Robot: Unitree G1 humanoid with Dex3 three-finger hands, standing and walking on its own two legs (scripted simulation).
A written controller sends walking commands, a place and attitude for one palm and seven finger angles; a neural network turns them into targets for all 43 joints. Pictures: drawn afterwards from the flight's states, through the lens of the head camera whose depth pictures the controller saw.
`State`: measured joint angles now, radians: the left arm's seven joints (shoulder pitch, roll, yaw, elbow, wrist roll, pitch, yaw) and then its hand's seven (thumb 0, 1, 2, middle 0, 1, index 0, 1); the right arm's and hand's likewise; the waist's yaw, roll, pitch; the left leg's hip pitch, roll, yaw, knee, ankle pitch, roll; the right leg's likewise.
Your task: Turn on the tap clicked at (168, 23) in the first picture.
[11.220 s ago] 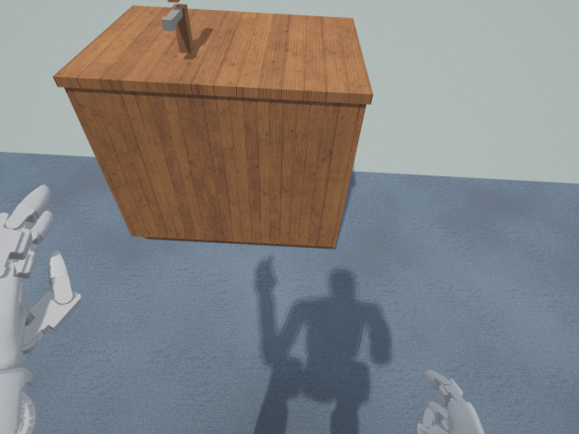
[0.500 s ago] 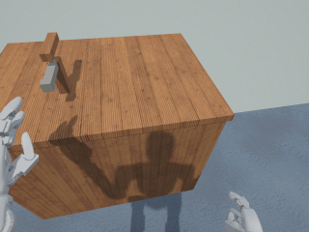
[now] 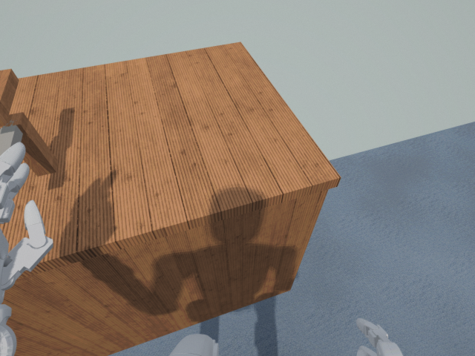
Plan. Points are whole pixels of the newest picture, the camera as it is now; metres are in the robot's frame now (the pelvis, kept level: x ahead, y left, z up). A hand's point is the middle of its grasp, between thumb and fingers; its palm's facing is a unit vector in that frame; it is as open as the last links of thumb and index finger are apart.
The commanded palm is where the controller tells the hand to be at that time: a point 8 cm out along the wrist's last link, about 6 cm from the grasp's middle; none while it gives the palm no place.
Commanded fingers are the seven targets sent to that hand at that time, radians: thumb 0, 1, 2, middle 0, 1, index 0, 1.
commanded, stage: come to a stop and stand still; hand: left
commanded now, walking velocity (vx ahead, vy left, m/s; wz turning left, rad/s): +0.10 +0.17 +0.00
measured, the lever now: (0, 172) +0.33 +0.39 +0.15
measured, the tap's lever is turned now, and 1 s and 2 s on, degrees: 0 0 0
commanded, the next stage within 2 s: look again from close up in 0.98 s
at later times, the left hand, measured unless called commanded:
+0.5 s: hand (43, 195) +0.26 +0.26 +0.20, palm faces +0.35 -0.85 -0.40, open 7.5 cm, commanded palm +0.22 +0.30 +0.19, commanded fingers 0.00 0.90 0.90 -0.20 -0.30 -0.20 -0.30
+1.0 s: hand (28, 187) +0.28 +0.30 +0.18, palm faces +0.36 -0.86 -0.37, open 7.5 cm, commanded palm +0.23 +0.33 +0.19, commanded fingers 0.00 0.90 0.90 -0.20 -0.30 -0.20 -0.30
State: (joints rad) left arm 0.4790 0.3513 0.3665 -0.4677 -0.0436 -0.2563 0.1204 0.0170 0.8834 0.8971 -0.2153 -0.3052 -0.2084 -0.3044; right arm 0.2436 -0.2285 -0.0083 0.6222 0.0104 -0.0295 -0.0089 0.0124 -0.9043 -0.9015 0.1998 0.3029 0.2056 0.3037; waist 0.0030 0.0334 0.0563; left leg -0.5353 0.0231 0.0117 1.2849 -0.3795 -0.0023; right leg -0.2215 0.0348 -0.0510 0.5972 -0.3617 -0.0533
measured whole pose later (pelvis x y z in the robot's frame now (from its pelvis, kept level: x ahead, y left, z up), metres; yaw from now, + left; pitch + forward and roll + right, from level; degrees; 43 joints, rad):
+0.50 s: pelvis +0.05 +0.03 +0.00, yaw -3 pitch -1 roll +0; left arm 0.48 0.36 0.37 -0.57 -0.06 -0.20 0.11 0.02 0.88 0.90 -0.21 -0.31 -0.21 -0.30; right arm 0.19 -0.14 0.05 0.56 0.00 -0.11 -0.02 0.01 -0.90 -0.90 0.20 0.30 0.21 0.30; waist 0.03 0.02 0.04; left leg -0.37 0.06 0.03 0.63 -0.25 -0.02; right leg -0.23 0.05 -0.03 0.57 -0.31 -0.05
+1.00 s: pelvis +0.06 +0.06 +0.01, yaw -2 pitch -1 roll -1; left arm 0.42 0.40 0.33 -0.45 -0.06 -0.15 0.13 0.02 0.88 0.90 -0.21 -0.30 -0.21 -0.30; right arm 0.22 -0.22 0.02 0.56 0.04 -0.06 -0.09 0.01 -0.91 -0.90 0.20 0.30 0.20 0.30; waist 0.03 0.00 0.03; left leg -0.24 0.03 0.01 0.47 -0.20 0.00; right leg -0.13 0.03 -0.03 0.40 -0.24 -0.01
